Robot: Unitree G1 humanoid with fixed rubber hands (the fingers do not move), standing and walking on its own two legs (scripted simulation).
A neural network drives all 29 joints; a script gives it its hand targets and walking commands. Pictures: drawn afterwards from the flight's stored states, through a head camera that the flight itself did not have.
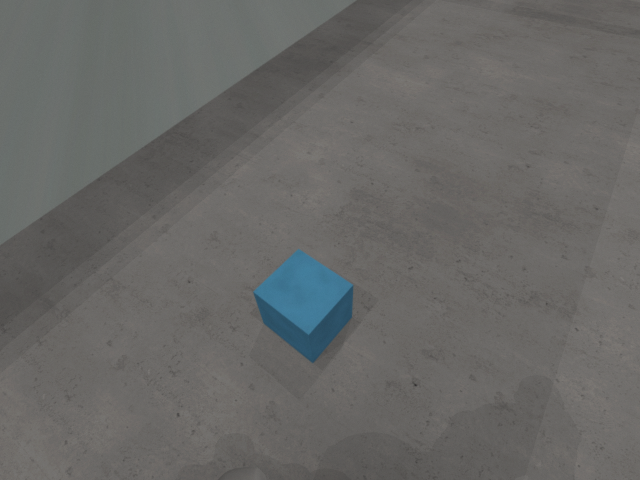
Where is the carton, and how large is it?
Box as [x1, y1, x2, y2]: [253, 249, 352, 362]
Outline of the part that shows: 298,249 253,292 263,322 313,362 351,317 352,284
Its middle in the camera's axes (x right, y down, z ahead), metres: -0.04 +0.23 +1.29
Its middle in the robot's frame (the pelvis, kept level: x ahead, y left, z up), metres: +0.70 +0.06 -0.67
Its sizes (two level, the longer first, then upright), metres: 0.228 0.212 0.215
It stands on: the floor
